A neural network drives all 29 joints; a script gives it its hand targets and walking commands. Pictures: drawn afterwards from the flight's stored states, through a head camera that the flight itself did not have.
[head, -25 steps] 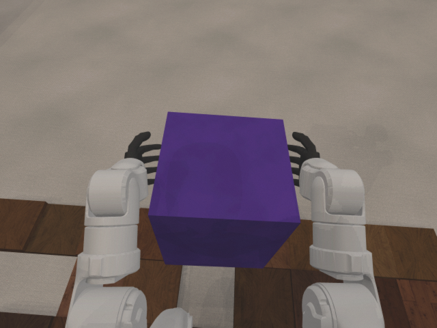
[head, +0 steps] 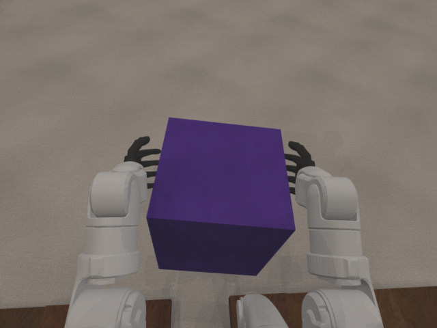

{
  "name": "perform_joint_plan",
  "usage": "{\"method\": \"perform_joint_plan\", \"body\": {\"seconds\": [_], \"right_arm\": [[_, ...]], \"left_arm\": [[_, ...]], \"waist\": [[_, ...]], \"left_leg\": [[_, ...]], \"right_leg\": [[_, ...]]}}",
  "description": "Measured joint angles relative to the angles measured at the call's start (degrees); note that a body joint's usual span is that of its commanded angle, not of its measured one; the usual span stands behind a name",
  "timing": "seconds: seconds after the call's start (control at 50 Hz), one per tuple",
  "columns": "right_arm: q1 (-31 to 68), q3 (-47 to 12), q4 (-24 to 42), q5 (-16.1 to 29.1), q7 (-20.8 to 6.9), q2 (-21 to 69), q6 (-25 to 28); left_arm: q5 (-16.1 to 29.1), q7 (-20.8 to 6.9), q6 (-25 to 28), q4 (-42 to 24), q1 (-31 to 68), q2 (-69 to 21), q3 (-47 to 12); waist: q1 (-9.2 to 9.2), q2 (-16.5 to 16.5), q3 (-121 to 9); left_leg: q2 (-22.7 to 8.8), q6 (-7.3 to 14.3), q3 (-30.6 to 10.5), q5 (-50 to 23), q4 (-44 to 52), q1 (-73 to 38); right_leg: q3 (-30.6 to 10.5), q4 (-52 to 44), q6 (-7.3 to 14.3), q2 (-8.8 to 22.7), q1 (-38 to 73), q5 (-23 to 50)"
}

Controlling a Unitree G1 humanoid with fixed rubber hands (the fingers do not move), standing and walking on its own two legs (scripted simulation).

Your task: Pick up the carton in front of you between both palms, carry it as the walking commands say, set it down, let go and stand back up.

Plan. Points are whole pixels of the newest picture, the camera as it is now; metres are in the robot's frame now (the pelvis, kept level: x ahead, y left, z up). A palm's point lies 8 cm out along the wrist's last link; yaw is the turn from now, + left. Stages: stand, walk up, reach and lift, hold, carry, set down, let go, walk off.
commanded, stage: carry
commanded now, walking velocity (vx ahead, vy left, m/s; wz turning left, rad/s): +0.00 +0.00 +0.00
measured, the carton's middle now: (216, 203) +0.35 -0.02 +0.00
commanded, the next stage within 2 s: none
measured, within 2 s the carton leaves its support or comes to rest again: neither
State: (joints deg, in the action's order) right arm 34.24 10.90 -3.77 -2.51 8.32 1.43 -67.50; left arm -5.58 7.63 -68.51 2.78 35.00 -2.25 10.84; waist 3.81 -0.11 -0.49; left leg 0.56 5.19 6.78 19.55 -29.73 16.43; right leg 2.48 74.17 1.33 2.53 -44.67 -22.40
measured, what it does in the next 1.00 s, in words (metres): walks ahead: right foot 0.06 m higher, then left foot 0.06 m lower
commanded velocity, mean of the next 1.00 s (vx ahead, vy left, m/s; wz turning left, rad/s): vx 0.00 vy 0.00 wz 0.00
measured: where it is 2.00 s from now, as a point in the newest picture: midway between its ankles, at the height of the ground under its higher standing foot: (225, 247)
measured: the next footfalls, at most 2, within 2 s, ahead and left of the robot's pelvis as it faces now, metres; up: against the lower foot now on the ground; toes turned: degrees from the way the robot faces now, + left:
right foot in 0.12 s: +0.29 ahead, -0.13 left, +0.06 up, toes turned +2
left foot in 0.40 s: +0.35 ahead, +0.08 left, +0.00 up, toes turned +2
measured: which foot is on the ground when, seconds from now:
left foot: down 0.00-0.18, up 0.20-0.38, down 0.40-1.00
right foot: up 0.00-0.10, down 0.12-1.00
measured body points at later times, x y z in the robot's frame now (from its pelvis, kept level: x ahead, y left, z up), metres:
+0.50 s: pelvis +0.24 +0.00 +0.01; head +0.28 +0.03 +0.45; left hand +0.62 +0.17 +0.16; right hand +0.63 -0.13 +0.16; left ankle +0.31 +0.08 -0.74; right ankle +0.24 -0.13 -0.68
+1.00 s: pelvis +0.29 -0.03 +0.02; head +0.32 -0.02 +0.47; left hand +0.66 +0.14 +0.13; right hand +0.67 -0.16 +0.12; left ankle +0.31 +0.08 -0.73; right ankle +0.25 -0.13 -0.68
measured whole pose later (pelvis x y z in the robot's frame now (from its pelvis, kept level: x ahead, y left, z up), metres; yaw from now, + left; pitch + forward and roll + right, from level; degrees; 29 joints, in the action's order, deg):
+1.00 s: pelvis +0.29 -0.03 +0.02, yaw +2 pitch +5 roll -4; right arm 38.9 13.4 -7.8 -5.4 7.3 0.5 -70.7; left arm -4.5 9.7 -69.6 8.6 40.5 -2.4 11.5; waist -1.1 3.6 -2.8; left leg -2.7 1.6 -1.0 7.6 -21.6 18.3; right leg 3.2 46.0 2.3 -5.1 -23.0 -28.4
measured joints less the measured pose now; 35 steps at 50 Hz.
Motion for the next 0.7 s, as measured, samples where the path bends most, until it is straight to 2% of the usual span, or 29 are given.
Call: {"method": "perform_joint_plan", "body": {"seconds": [0.04,0.08,0.12,0.14,0.16,0.18,0.2,0.22,0.24,0.26,0.3,0.34,0.4,0.44,0.48,0.52,0.6,0.7], "right_arm": [[0.5,0.1,1.2,0.3,0.1,0.1,0.3],[0.9,0.2,2.1,0.4,0.2,0.3,0.4],[1.3,0.2,2.2,0.1,0.1,0.3,0.2],[1.5,0.2,1.8,0.0,-0.1,-0.1,0.2],[1.4,0.5,1.5,0.0,-0.4,-0.5,0.2],[1.2,1.1,1.5,0.1,-0.8,-1.3,-0.1],[1.1,1.5,1.7,0.0,-1.0,-1.9,-0.2],[1.1,2.0,1.9,0.0,-1.4,-2.3,-0.3],[1.1,2.3,2.3,-0.2,-1.7,-2.3,-0.5],[1.1,2.6,3.0,-0.5,-1.9,-1.8,-0.8],[1.5,2.9,5.0,-1.4,-1.7,-0.5,-1.3],[2.4,3.3,7.0,-2.4,-1.7,0.5,-1.5],[3.4,4.0,9.0,-3.4,-1.8,1.5,-1.4],[4.1,4.3,9.0,-4.0,-2.0,1.5,-1.8],[4.9,4.7,7.5,-4.3,-2.0,1.0,-1.9],[5.8,4.5,4.2,-4.2,-1.8,0.3,-2.4],[6.4,4.2,-2.0,-3.5,-1.5,-0.6,-5.0],[6.4,4.2,-6.0,-3.4,-1.5,-0.9,-5.2]], "left_arm": [[0.1,0.1,0.2,-2.0,-0.1,-0.1,0.3],[0.1,0.1,0.2,-3.4,-0.1,-0.1,0.6],[0.2,0.1,0.3,-3.5,0.0,-0.1,0.7],[0.1,0.1,0.8,-3.1,-0.3,-0.5,0.7],[-0.3,0.2,1.5,-2.3,-0.3,-1.0,0.4],[-0.7,0.4,1.9,-1.0,0.4,-1.7,-0.1],[-1.1,0.9,2.1,-0.2,1.2,-2.3,-0.9],[-1.1,1.3,2.2,0.0,1.6,-2.5,-1.3],[-0.6,1.7,2.1,-0.4,1.4,-2.4,-1.6],[0.2,2.1,1.9,-1.4,1.0,-2.1,-1.8],[1.9,3.1,1.3,-3.8,0.7,-1.5,-1.6],[2.7,3.2,1.1,-5.8,1.4,-1.2,-0.7],[3.4,3.2,0.8,-7.4,3.0,-0.8,0.2],[3.4,3.2,0.5,-6.6,4.3,-0.6,0.4],[3.1,2.7,0.1,-3.6,6.9,0.5,-0.3],[2.5,2.5,-0.8,0.2,8.8,1.2,-0.7],[1.7,2.4,-4.1,5.5,9.4,1.5,-0.6],[1.1,2.2,-4.3,9.2,9.4,1.2,-0.1]], "waist": [[-0.06,0.0,0.2],[-0.28,0.1,0.1],[-0.95,0.2,-0.1],[-1.95,2.0,0.3],[-2.87,4.1,1.2],[-4.21,5.2,2.0],[-5.75,4.9,2.9],[-6.96,4.2,4.0],[-7.88,3.4,5.0],[-8.49,2.5,5.8],[-9.18,1.2,6.8],[-9.48,1.0,7.2],[-8.5,1.7,6.4],[-7.39,2.7,4.3],[-6.24,1.1,1.7],[-5.52,-1.3,0.3],[-4.73,-0.8,-2.0],[-4.59,0.8,-2.4]], "left_leg": [[-0.2,-0.5,-0.3,2.1,0.2,-2.3],[-0.4,-1.2,-0.7,3.9,1.1,-5.2],[-0.7,-1.8,-0.9,5.6,0.5,-7.8],[-2.3,-2.2,-0.9,6.1,-1.7,-8.4],[-4.5,-3.4,-1.3,1.1,-6.4,-7.3],[-5.4,-5.4,-3.3,-3.2,-15.0,-4.0],[-4.5,-7.3,-5.9,-0.3,-25.8,0.6],[-2.8,-7.9,-8.1,3.6,-35.3,5.2],[-1.5,-7.5,-9.4,6.2,-41.1,9.1],[-0.7,-6.7,-9.8,7.8,-42.6,12.2],[-0.6,-5.9,-9.8,7.3,-35.9,16.2],[-1.2,-6.1,-9.8,1.7,-24.0,17.7],[-2.4,-6.0,-9.5,-17.2,-3.1,13.9],[-2.9,-5.6,-6.9,-28.4,5.7,8.3],[-1.7,-3.1,-5.9,-17.7,5.7,5.0],[0.5,-1.2,-5.4,-10.8,3.2,4.8],[0.5,-0.8,-5.7,-9.7,3.3,3.9],[-0.6,-1.4,-6.4,-10.1,6.0,2.4]], "right_leg": [[0.5,-4.7,-0.1,0.3,-2.7,1.2],[1.5,-15.3,0.0,-0.1,-2.4,5.5],[3.0,-25.9,1.1,-1.3,0.3,12.3],[3.9,-26.6,2.0,-2.7,1.9,12.8],[5.2,-27.6,2.9,-4.2,4.1,12.2],[6.0,-29.2,4.3,-5.3,6.0,11.8],[6.1,-30.7,6.2,-5.7,7.4,12.0],[5.8,-32.5,7.5,-5.7,8.9,12.8],[5.4,-34.6,7.7,-5.6,10.6,13.5],[4.9,-36.9,7.1,-5.3,12.4,13.9],[4.1,-40.8,5.6,-4.6,15.6,13.5],[3.9,-42.7,4.7,-4.2,17.6,12.5],[4.2,-39.6,3.3,-4.3,19.5,8.7],[4.4,-32.3,2.8,-4.5,19.5,2.7],[1.8,-23.4,1.7,-4.2,17.5,-4.6],[-1.2,-19.7,0.3,-3.6,16.6,-6.5],[-1.7,-21.6,-2.2,-3.8,18.6,-8.0],[-1.0,-25.3,-2.4,-4.8,20.6,-7.2]]}}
